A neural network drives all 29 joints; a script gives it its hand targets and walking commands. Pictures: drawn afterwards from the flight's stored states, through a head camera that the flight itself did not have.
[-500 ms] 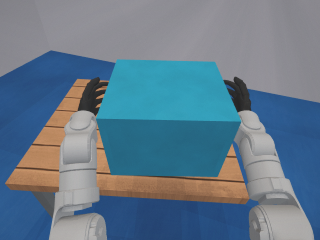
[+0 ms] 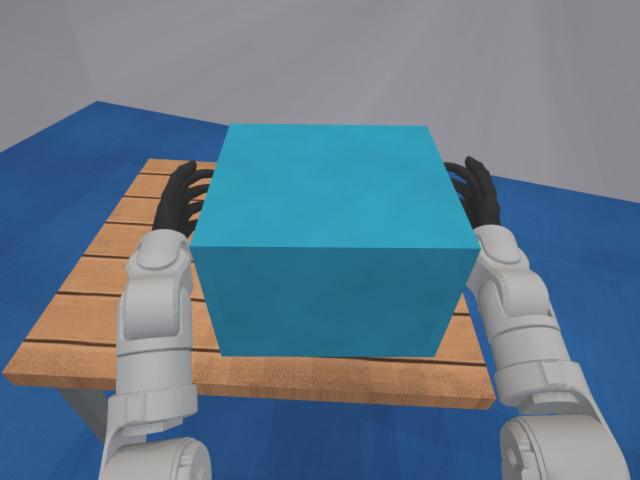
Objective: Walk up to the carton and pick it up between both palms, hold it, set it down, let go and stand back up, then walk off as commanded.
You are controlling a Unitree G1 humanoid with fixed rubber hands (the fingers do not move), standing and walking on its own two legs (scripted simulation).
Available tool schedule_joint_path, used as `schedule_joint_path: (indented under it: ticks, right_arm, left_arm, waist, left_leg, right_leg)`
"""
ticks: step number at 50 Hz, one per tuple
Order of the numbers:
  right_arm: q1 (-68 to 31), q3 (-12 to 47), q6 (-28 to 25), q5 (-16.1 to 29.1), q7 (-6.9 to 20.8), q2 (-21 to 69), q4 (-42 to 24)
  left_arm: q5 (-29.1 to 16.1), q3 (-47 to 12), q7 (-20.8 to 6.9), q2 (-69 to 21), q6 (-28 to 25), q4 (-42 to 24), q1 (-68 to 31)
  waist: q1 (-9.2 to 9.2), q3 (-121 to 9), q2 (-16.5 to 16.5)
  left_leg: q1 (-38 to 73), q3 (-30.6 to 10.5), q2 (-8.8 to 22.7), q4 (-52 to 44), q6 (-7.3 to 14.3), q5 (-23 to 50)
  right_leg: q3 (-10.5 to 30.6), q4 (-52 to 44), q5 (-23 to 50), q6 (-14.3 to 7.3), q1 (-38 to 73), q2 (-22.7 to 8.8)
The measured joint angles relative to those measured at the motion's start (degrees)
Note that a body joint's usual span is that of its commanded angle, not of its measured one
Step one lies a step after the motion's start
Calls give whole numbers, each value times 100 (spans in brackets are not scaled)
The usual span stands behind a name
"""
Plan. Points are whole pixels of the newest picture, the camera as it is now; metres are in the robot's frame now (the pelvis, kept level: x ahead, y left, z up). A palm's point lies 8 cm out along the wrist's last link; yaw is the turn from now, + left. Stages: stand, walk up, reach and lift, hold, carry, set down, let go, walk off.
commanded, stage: hold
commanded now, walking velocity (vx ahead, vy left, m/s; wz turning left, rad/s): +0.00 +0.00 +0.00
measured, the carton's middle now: (328, 236) +0.39 +0.00 +0.14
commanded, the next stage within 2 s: none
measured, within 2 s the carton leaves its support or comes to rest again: neither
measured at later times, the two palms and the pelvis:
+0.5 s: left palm (171, 228) +0.35 +0.18 +0.18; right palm (477, 222) +0.36 -0.18 +0.19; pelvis +0.00 +0.00 +0.00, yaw +0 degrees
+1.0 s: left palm (171, 228) +0.34 +0.18 +0.18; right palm (476, 226) +0.36 -0.18 +0.18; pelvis +0.00 +0.00 +0.00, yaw +0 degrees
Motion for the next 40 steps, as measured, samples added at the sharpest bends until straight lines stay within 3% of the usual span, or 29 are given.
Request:
schedule_joint_path:
  ticks: [40]
  right_arm:
    - [-15,-2,0,-14,0,-2,24]
  left_arm:
    - [20,8,9,-15,33,-10,-19]
  waist:
    - [8,1,-6]
  left_leg:
    - [4,17,9,-14,-4,14]
  right_leg:
    - [12,-9,12,-10,0,13]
